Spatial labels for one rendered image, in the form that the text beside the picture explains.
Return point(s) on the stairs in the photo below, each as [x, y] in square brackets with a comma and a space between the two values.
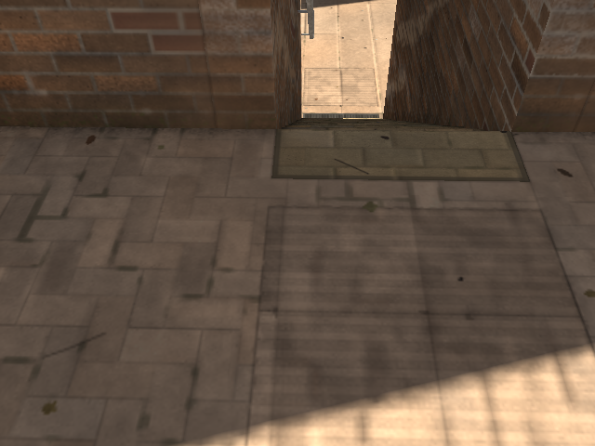
[369, 124]

